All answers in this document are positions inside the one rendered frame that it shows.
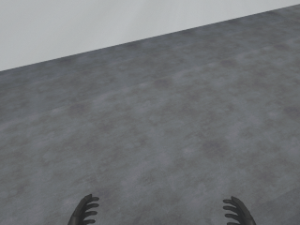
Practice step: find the robot left hand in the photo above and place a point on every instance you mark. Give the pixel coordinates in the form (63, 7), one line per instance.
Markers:
(79, 214)

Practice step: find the robot right hand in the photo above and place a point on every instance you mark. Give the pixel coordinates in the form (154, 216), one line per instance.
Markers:
(243, 215)

